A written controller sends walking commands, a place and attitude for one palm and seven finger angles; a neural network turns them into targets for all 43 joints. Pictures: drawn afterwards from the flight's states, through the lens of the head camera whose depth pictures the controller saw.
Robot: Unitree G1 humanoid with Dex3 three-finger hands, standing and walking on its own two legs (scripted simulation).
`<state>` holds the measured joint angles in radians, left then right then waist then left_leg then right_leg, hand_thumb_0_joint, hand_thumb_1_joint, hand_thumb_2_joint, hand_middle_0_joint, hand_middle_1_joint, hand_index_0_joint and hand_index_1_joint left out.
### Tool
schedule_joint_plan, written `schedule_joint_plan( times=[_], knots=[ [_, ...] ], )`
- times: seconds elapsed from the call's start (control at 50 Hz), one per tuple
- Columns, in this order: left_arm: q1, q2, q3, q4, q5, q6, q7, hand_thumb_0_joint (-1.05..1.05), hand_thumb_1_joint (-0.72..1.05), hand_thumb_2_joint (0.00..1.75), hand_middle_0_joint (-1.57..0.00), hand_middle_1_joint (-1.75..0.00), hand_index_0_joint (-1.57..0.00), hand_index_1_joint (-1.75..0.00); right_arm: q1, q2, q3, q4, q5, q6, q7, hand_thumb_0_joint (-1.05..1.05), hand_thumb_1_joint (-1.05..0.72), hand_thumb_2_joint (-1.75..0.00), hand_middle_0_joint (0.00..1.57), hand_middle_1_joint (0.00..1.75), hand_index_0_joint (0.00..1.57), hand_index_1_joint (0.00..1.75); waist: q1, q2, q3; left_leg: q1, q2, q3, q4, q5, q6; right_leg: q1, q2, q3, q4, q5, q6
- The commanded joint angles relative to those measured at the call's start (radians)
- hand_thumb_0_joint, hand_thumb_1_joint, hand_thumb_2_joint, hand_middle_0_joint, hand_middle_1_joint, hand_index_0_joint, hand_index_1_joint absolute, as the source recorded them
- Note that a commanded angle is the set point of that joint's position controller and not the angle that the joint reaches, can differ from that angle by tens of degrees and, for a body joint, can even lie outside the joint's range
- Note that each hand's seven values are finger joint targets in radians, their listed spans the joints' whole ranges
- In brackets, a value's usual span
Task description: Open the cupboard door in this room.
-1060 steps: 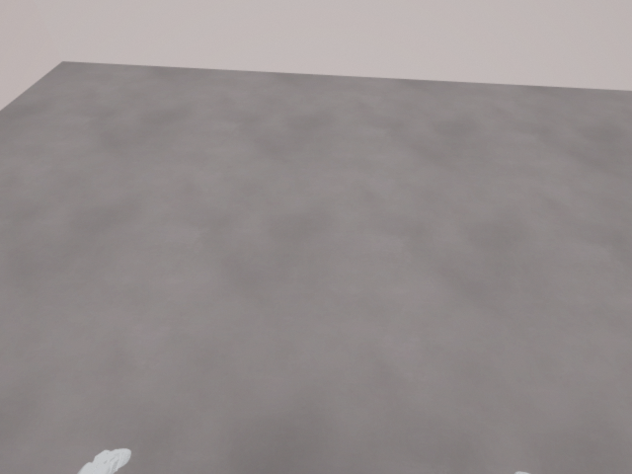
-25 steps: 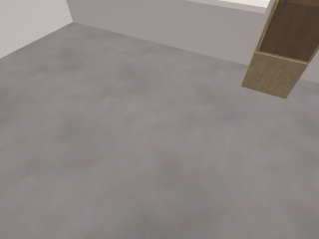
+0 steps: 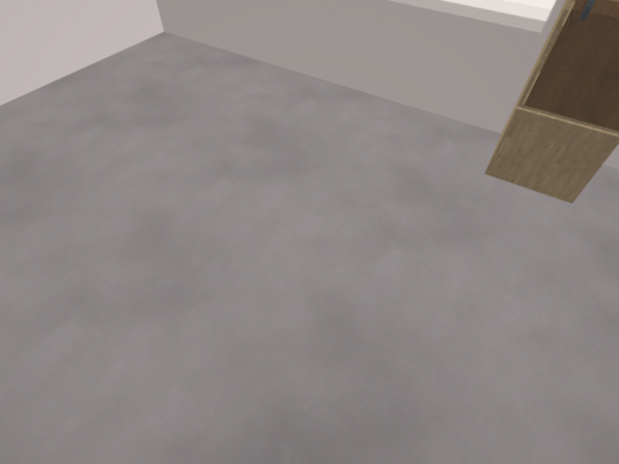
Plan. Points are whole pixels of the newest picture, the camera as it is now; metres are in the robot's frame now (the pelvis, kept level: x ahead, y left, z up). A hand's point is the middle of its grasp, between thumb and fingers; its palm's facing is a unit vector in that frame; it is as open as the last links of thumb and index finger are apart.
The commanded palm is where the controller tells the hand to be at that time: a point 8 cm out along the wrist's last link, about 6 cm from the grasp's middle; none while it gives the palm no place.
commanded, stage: turn or walk to find it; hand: left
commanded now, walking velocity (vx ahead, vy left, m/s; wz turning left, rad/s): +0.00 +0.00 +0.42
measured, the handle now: out of the picture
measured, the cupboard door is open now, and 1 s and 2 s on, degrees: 0 0 0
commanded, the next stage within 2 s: stand and wait in 0.22 s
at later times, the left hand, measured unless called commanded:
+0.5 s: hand out of the picture +0.04 +0.20 -0.17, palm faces +0.15 -0.96 -0.24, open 7.4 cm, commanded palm none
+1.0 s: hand out of the picture -0.09 +0.12 -0.16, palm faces +0.39 -0.88 -0.26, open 7.4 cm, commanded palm none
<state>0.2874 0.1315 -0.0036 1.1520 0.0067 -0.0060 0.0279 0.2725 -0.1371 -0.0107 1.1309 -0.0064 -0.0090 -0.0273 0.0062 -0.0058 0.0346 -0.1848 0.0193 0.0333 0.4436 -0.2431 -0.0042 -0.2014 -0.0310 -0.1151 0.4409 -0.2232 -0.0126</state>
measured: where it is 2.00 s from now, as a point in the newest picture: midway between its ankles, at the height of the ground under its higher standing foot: outside the picture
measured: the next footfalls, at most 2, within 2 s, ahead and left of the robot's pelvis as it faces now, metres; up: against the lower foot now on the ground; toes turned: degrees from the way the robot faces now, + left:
right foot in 0.62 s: +0.02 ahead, -0.14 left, +0.00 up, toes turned +10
left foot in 1.14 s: -0.07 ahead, +0.07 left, +0.00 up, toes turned +32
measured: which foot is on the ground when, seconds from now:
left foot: down 0.00-0.64, up 0.66-1.00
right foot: down 0.00-0.36, up 0.38-0.60, down 0.62-1.00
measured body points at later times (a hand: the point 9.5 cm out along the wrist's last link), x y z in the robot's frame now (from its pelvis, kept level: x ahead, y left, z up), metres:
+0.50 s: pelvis -0.01 +0.00 +0.00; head +0.03 +0.00 +0.44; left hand +0.03 +0.25 -0.15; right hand +0.06 -0.23 -0.16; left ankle +0.00 +0.12 -0.74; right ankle -0.04 -0.12 -0.70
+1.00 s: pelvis -0.03 -0.06 +0.00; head +0.02 -0.07 +0.44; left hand -0.10 +0.17 -0.14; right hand +0.14 -0.28 -0.16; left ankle -0.11 +0.07 -0.68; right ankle -0.02 -0.14 -0.74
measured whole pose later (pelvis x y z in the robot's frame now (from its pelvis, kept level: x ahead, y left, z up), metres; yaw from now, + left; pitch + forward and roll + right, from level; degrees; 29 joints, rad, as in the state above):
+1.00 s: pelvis -0.03 -0.06 +0.00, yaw +23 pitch +0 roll +2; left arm 0.27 0.17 0.02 0.99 0.02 0.00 0.02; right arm 0.13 -0.26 -0.06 1.00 -0.01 0.08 0.01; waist 0.01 0.01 0.10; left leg -0.42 0.03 0.00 0.99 -0.43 -0.06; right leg -0.19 -0.08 -0.21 0.53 -0.34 -0.05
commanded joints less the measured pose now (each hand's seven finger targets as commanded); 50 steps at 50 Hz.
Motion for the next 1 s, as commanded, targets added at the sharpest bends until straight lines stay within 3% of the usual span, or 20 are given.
schedule_joint_plan(
  times=[0.0,0.1,0.24,0.28,0.32,0.34,0.38,0.42,0.5,0.56,0.58,0.6,0.62,0.64,0.66,0.7,0.72,0.76,0.84,0.98],
  knots=[
    [0.049,0.121,0.034,-0.046,0.005,0.000,0.014,0.00,0.90,0.90,-0.20,-0.30,-0.20,-0.30,0.059,-0.103,-0.022,-0.033,-0.003,0.001,-0.003,0.00,-0.90,-0.90,0.20,0.30,0.20,0.30,0.004,0.026,0.040,-0.110,0.096,-0.102,-0.065,0.102,0.027,0.019,-0.110,0.075,-0.045,0.019,0.008],
    [0.030,0.143,0.054,-0.082,0.007,0.009,0.014,0.00,0.90,0.90,-0.20,-0.30,-0.20,-0.30,0.033,-0.126,-0.036,-0.073,-0.006,0.011,0.003,0.00,-0.90,-0.90,0.20,0.30,0.20,0.30,0.012,0.019,0.015,-0.172,0.091,-0.133,-0.021,0.104,0.036,0.025,-0.132,0.053,0.001,0.001,0.006],
    [-0.030,0.194,0.076,-0.140,0.012,0.012,0.013,0.00,0.90,0.90,-0.20,-0.30,-0.20,-0.30,0.044,-0.118,-0.049,-0.112,-0.010,0.020,0.010,0.00,-0.90,-0.90,0.20,0.30,0.20,0.30,-0.005,-0.090,-0.056,-0.138,0.044,-0.070,0.154,0.086,0.012,-0.014,-0.254,0.086,-0.013,0.024,-0.063],
    [-0.064,0.174,0.070,-0.150,0.012,0.016,0.012,0.00,0.90,0.90,-0.20,-0.30,-0.20,-0.30,0.058,-0.124,-0.047,-0.108,-0.012,0.017,0.012,0.00,-0.90,-0.90,0.20,0.30,0.20,0.30,-0.018,-0.011,-0.046,-0.112,0.075,-0.141,0.077,0.135,0.027,-0.055,-0.186,0.035,0.054,-0.012,-0.029],
    [-0.065,0.138,0.060,-0.159,0.006,0.019,0.011,0.00,0.90,0.90,-0.20,-0.30,-0.20,-0.30,0.045,-0.181,-0.050,-0.116,-0.016,0.007,0.006,0.00,-0.90,-0.90,0.20,0.30,0.20,0.30,-0.014,0.178,-0.023,-0.122,0.187,-0.370,-0.098,0.224,0.097,-0.072,-0.052,-0.025,0.221,-0.072,0.038],
    [-0.076,0.132,0.056,-0.167,0.008,0.020,0.012,0.00,0.90,0.90,-0.20,-0.30,-0.20,-0.30,0.040,-0.203,-0.058,-0.119,-0.014,0.005,0.000,0.00,-0.90,-0.90,0.20,0.30,0.20,0.30,-0.016,0.216,-0.009,-0.099,0.235,-0.456,-0.140,0.305,0.151,-0.118,-0.022,0.004,0.317,-0.184,0.043],
    [-0.105,0.144,0.060,-0.178,0.009,0.024,0.010,0.00,0.90,0.90,-0.20,-0.30,-0.20,-0.30,0.058,-0.220,-0.062,-0.121,-0.016,0.002,-0.009,0.00,-0.90,-0.90,0.20,0.30,0.20,0.30,-0.031,0.205,-0.008,-0.044,0.270,-0.504,-0.146,0.395,0.214,-0.211,-0.029,0.082,0.467,-0.321,0.036],
    [-0.120,0.144,0.062,-0.188,0.007,0.025,0.008,0.00,0.90,0.90,-0.20,-0.30,-0.20,-0.30,0.033,-0.231,-0.067,-0.128,-0.022,0.008,-0.011,0.00,-0.90,-0.90,0.20,0.30,0.20,0.30,-0.024,0.193,-0.013,-0.016,0.253,-0.477,-0.117,0.421,0.223,-0.240,-0.024,0.110,0.488,-0.326,0.041],
    [-0.119,0.133,0.057,-0.208,-0.003,0.018,-0.001,0.00,0.90,0.90,-0.20,-0.30,-0.20,-0.30,0.021,-0.257,-0.080,-0.154,-0.024,0.018,-0.007,0.00,-0.90,-0.90,0.20,0.30,0.20,0.30,-0.023,0.141,-0.089,0.062,0.186,-0.425,-0.057,0.513,0.189,-0.184,0.012,0.098,0.293,-0.262,0.058],
    [-0.042,0.153,0.063,-0.197,-0.007,0.007,0.001,0.00,0.90,0.90,-0.20,-0.30,-0.20,-0.30,-0.004,-0.259,-0.090,-0.173,-0.014,0.025,0.002,0.00,-0.90,-0.90,0.20,0.30,0.20,0.30,0.009,0.120,-0.155,0.018,0.109,-0.373,0.024,0.450,0.111,0.020,0.023,0.066,-0.041,-0.021,0.067],
    [-0.012,0.195,0.071,-0.191,0.000,0.000,0.005,0.00,0.90,0.90,-0.20,-0.30,-0.20,-0.30,-0.020,-0.236,-0.090,-0.184,-0.007,0.025,0.008,0.00,-0.90,-0.90,0.20,0.30,0.20,0.30,0.022,0.057,-0.160,-0.103,0.065,-0.325,0.059,0.317,0.061,0.161,-0.033,0.098,-0.112,0.088,0.060],
    [0.008,0.266,0.086,-0.190,0.011,-0.008,0.012,0.00,0.90,0.90,-0.20,-0.30,-0.20,-0.30,-0.020,-0.183,-0.081,-0.200,-0.001,0.022,0.016,0.00,-0.90,-0.90,0.20,0.30,0.20,0.30,0.031,-0.137,-0.160,-0.291,-0.022,-0.202,0.188,0.062,0.002,0.296,-0.223,0.256,-0.125,0.167,0.009],
    [0.005,0.322,0.096,-0.204,0.017,-0.007,0.013,0.00,0.90,0.90,-0.20,-0.30,-0.20,-0.30,-0.072,-0.168,-0.080,-0.236,-0.008,0.024,0.015,0.00,-0.90,-0.90,0.20,0.30,0.20,0.30,0.051,-0.284,-0.092,-0.409,-0.089,-0.098,0.369,-0.312,-0.033,0.242,-0.407,0.424,-0.123,0.339,-0.101],
    [-0.006,0.299,0.089,-0.214,0.013,-0.005,0.011,0.00,0.90,0.90,-0.20,-0.30,-0.20,-0.30,-0.096,-0.192,-0.087,-0.234,-0.017,0.034,0.014,0.00,-0.90,-0.90,0.20,0.30,0.20,0.30,0.043,-0.174,-0.057,-0.392,-0.050,-0.129,0.522,-0.339,-0.030,0.138,-0.427,0.373,-0.107,0.417,-0.151],
    [-0.054,0.266,0.091,-0.222,0.011,-0.010,0.014,0.00,0.90,0.90,-0.20,-0.30,-0.20,-0.30,-0.073,-0.188,-0.089,-0.210,-0.021,0.049,0.014,0.00,-0.90,-0.90,0.20,0.30,0.20,0.30,0.014,-0.236,-0.024,-0.396,-0.024,-0.153,0.624,-0.306,-0.032,0.073,-0.386,0.339,-0.123,0.384,-0.144],
    [-0.105,0.225,0.073,-0.238,0.009,-0.007,0.012,0.00,0.90,0.90,-0.20,-0.30,-0.20,-0.30,-0.059,-0.179,-0.088,-0.181,-0.017,0.061,0.025,0.00,-0.90,-0.90,0.20,0.30,0.20,0.30,-0.021,-0.124,0.024,-0.382,-0.007,-0.115,0.728,-0.213,-0.040,0.049,-0.302,0.217,-0.086,0.444,-0.115],
    [-0.101,0.217,0.069,-0.240,0.009,-0.012,0.010,0.00,0.90,0.90,-0.20,-0.30,-0.20,-0.30,-0.045,-0.170,-0.083,-0.175,-0.015,0.062,0.029,0.00,-0.90,-0.90,0.20,0.30,0.20,0.30,-0.027,-0.123,0.015,-0.388,-0.007,-0.093,0.740,-0.180,-0.048,0.073,-0.278,0.166,-0.070,0.499,-0.104],
    [-0.058,0.222,0.066,-0.235,0.010,-0.015,0.009,0.00,0.90,0.90,-0.20,-0.30,-0.20,-0.30,-0.062,-0.170,-0.079,-0.175,-0.012,0.067,0.033,0.00,-0.90,-0.90,0.20,0.30,0.20,0.30,-0.014,-0.135,0.012,-0.381,-0.002,-0.073,0.754,-0.143,-0.058,0.081,-0.269,0.129,-0.073,0.505,-0.096],
    [0.014,0.233,0.068,-0.217,0.015,-0.014,0.010,0.00,0.90,0.90,-0.20,-0.30,-0.20,-0.30,-0.129,-0.177,-0.070,-0.191,-0.012,0.072,0.034,0.00,-0.90,-0.90,0.20,0.30,0.20,0.30,0.015,-0.143,0.024,-0.377,0.013,-0.060,0.703,-0.155,-0.068,0.100,-0.292,0.139,-0.079,0.495,-0.114],
    [0.074,0.273,0.079,-0.192,0.025,-0.005,0.009,0.00,0.90,0.90,-0.20,-0.30,-0.20,-0.30,-0.219,-0.164,-0.047,-0.222,-0.001,0.053,0.035,0.00,-0.90,-0.90,0.20,0.30,0.20,0.30,0.055,-0.178,-0.039,-0.282,0.014,0.007,0.410,-0.227,-0.055,0.196,-0.321,0.113,-0.023,0.590,-0.143]
  ],
)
